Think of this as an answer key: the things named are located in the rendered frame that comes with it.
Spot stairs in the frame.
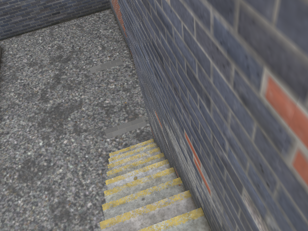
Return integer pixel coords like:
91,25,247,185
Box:
99,139,212,231

